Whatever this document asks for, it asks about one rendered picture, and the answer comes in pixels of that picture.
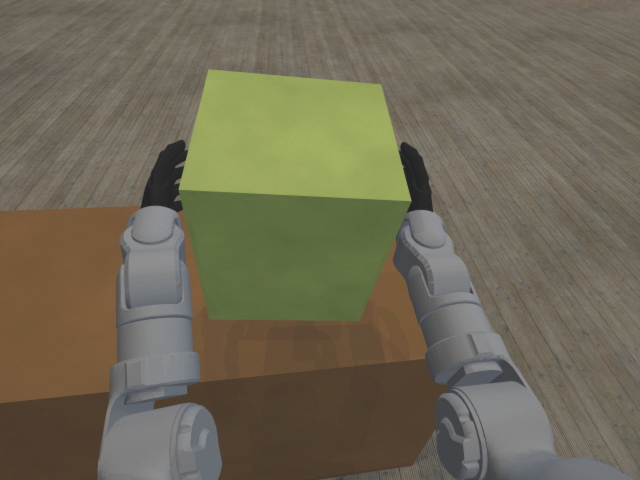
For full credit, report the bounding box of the left robot forearm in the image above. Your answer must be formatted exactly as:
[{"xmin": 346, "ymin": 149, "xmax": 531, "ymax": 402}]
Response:
[{"xmin": 98, "ymin": 206, "xmax": 201, "ymax": 480}]

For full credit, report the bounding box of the pedestal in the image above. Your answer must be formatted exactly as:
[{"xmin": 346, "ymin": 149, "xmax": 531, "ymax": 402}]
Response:
[{"xmin": 0, "ymin": 206, "xmax": 449, "ymax": 480}]

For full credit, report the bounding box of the left robot upper arm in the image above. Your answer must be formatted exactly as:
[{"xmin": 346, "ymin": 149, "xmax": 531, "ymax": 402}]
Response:
[{"xmin": 99, "ymin": 402, "xmax": 222, "ymax": 480}]

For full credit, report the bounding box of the left robot hand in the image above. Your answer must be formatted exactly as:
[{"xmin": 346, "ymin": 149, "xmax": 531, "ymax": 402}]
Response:
[{"xmin": 140, "ymin": 140, "xmax": 188, "ymax": 212}]

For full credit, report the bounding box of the right robot forearm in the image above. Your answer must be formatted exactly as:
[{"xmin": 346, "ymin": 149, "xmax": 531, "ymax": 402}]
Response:
[{"xmin": 393, "ymin": 210, "xmax": 554, "ymax": 447}]

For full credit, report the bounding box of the carton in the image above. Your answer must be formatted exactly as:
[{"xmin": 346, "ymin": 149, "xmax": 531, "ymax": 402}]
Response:
[{"xmin": 178, "ymin": 69, "xmax": 412, "ymax": 321}]

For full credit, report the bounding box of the right robot hand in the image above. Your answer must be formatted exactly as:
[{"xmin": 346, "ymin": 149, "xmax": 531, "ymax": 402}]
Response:
[{"xmin": 398, "ymin": 142, "xmax": 433, "ymax": 213}]

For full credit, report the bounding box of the right robot upper arm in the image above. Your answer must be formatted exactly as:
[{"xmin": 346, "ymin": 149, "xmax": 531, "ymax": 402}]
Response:
[{"xmin": 434, "ymin": 381, "xmax": 634, "ymax": 480}]

